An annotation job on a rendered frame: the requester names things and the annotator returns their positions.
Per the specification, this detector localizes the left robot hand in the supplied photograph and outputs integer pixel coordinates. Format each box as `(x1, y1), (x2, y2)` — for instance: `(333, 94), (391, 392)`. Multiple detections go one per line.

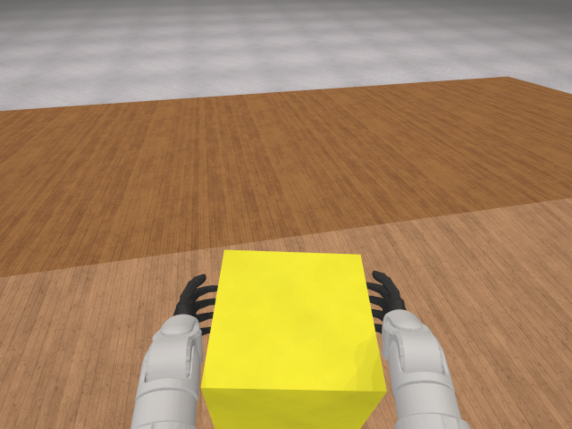
(173, 274), (218, 336)

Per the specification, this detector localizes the right robot forearm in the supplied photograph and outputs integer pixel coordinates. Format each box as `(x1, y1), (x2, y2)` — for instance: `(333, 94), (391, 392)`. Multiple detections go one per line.
(382, 309), (470, 429)

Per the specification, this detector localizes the left robot forearm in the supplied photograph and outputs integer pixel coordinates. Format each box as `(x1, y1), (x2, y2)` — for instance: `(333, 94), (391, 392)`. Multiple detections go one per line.
(130, 315), (203, 429)

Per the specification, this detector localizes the carton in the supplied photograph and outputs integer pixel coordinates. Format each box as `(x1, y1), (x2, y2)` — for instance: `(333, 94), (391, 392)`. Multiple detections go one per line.
(201, 250), (387, 429)

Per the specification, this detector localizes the right robot hand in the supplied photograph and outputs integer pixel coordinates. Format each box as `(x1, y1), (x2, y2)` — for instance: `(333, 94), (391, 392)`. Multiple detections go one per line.
(366, 271), (407, 334)

